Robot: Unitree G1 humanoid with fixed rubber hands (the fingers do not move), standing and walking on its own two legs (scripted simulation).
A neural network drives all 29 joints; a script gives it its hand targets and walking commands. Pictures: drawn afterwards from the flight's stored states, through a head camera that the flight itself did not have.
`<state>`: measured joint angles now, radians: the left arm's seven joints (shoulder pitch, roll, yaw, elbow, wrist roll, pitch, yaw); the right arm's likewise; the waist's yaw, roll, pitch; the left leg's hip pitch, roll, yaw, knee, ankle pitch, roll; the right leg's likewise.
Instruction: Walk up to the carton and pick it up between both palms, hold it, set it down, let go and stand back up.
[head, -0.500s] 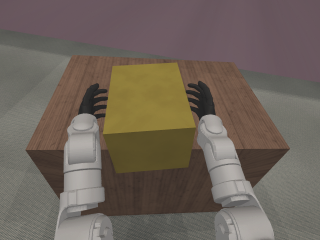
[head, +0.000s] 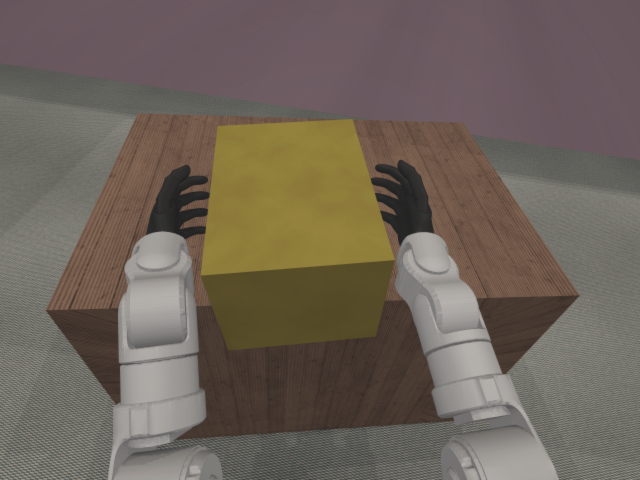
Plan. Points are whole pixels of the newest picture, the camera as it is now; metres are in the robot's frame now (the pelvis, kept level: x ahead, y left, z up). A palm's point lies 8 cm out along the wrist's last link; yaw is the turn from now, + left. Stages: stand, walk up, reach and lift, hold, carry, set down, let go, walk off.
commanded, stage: hold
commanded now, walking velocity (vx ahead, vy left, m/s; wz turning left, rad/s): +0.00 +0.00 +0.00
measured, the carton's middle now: (294, 227) +0.40 +0.01 +0.11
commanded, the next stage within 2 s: set down in 1.24 s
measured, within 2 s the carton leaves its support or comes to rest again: neither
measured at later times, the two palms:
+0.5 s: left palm (164, 243) +0.33 +0.16 +0.15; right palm (409, 230) +0.34 -0.12 +0.16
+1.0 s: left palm (173, 233) +0.34 +0.15 +0.16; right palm (414, 228) +0.35 -0.13 +0.16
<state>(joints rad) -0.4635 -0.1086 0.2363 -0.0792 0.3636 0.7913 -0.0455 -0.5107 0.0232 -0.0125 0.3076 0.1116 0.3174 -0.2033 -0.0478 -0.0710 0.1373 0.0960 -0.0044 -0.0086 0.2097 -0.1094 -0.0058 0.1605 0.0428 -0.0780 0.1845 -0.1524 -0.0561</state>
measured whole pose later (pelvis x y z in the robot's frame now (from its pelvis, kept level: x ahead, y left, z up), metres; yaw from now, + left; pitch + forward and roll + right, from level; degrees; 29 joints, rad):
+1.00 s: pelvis +0.00 +0.00 +0.00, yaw +1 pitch -10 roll +0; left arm -0.48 -0.10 0.24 -0.03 0.35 0.76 -0.04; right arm -0.52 0.04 -0.04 0.33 0.08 0.32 -0.20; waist -0.06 -0.07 0.13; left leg 0.07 -0.01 -0.02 0.21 -0.11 -0.01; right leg 0.14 0.04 -0.09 0.20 -0.16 -0.06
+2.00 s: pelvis +0.02 +0.03 +0.00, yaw -1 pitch -7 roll -1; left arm -0.48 -0.09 0.24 0.27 0.30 0.37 0.03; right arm -0.54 0.02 -0.07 0.62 0.06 -0.02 -0.19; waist -0.02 -0.06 0.07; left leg 0.03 -0.02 0.01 0.24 -0.15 0.02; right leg 0.13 0.02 -0.06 0.13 -0.14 -0.02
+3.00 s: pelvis +0.03 +0.01 +0.00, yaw +2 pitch -1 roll +0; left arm -0.66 -0.13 0.53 0.68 0.44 0.07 -0.06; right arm -0.64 0.17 -0.43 0.77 -0.30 -0.12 -0.12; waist -0.02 -0.02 0.05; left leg -0.02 -0.03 -0.03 0.11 -0.07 0.01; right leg 0.06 0.03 -0.10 0.07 -0.11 -0.04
